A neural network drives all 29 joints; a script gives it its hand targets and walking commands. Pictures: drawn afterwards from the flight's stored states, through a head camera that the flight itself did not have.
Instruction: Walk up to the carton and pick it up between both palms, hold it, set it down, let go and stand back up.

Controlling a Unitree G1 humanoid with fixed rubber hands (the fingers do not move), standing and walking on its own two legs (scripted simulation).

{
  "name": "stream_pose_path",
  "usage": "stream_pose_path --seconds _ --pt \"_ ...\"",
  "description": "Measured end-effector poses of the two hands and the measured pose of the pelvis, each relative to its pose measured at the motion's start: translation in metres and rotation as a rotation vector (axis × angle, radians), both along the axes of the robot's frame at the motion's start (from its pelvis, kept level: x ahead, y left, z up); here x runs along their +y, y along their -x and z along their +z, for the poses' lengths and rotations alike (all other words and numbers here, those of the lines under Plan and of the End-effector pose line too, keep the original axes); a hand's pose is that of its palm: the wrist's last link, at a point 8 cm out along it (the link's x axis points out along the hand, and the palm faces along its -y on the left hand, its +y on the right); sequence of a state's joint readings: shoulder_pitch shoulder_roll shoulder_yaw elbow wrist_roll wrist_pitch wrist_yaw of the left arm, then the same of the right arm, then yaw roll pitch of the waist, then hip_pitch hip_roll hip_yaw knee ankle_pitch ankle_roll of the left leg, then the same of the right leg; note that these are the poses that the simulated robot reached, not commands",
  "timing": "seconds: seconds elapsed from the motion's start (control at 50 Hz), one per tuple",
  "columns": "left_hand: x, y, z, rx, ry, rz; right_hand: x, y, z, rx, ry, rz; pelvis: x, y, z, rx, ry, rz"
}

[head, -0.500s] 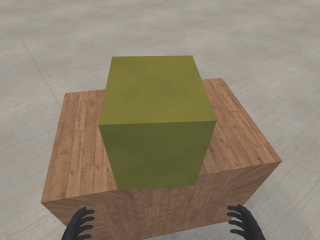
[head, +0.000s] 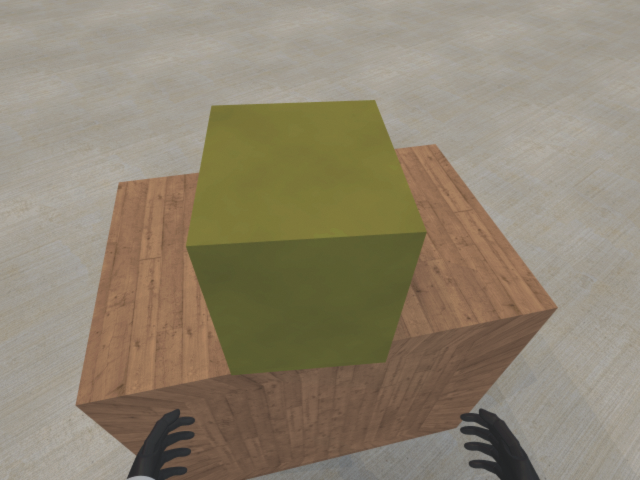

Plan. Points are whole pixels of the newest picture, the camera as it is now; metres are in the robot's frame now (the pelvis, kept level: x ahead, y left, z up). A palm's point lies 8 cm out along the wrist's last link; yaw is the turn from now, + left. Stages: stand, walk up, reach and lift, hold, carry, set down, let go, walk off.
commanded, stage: let go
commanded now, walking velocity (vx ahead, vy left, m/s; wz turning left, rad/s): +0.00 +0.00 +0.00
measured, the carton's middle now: (302, 239) +0.45 +0.03 +0.03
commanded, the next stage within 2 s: stand in 0.16 s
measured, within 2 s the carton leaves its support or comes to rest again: neither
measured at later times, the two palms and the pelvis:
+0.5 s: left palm out of the picture +0.02 +0.26 -0.13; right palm out of the picture +0.07 -0.23 -0.13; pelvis -0.01 +0.00 -0.01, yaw +7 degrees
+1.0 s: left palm out of the picture -0.07 +0.23 -0.15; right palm out of the picture +0.04 -0.22 -0.14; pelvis -0.02 +0.00 +0.00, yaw +10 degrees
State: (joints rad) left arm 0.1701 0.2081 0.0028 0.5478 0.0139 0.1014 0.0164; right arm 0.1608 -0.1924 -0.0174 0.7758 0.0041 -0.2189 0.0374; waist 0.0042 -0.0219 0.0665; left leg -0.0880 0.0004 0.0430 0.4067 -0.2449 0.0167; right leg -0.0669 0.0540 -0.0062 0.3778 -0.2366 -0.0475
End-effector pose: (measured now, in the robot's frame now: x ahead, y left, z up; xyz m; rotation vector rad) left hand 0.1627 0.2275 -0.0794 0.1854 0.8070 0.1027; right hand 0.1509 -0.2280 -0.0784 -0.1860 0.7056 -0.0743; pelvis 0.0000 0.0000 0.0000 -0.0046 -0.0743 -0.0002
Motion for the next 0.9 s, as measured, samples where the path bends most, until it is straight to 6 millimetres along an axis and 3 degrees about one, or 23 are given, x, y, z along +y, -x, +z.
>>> stream_pose_path --seconds 0.16,0.22,0.3,0.4,0.58,0.72,0.9 --pt "-0.004 0.005 -0.003 0.004 0.014 0.012 -0.004 0.005 0.002 -0.005 0.005 -0.005 -0.002 0.003 -0.001 0.005 -0.003 -0.003" --pt "0.0 0.012 -0.007 -0.003 -0.014 -0.009 -0.007 0.016 -0.01 0.1 0.041 0.003 -0.003 0.005 -0.004 0.031 0.006 0.028" --pt "0.015 0.041 -0.02 0.048 -0.022 0.049 -0.009 0.04 -0.031 0.259 0.056 0.012 -0.003 0.008 -0.008 0.053 0.016 0.061" --pt "0.028 0.093 -0.039 0.182 -0.03 0.134 -0.006 0.065 -0.045 0.369 0.062 0.031 -0.002 0.01 -0.01 0.061 0.021 0.093" --pt "0.031 0.169 -0.058 0.377 -0.014 0.247 0.0 0.081 -0.052 0.436 0.077 0.046 0.001 0.014 -0.009 0.061 0.023 0.13" --pt "0.025 0.202 -0.063 0.458 0.011 0.29 0.004 0.087 -0.053 0.458 0.077 0.05 0.002 0.017 -0.007 0.059 0.02 0.151" --pt "0.014 0.225 -0.065 0.514 0.034 0.32 0.006 0.103 -0.059 0.517 0.064 0.042 0.002 0.02 -0.004 0.051 0.014 0.171"
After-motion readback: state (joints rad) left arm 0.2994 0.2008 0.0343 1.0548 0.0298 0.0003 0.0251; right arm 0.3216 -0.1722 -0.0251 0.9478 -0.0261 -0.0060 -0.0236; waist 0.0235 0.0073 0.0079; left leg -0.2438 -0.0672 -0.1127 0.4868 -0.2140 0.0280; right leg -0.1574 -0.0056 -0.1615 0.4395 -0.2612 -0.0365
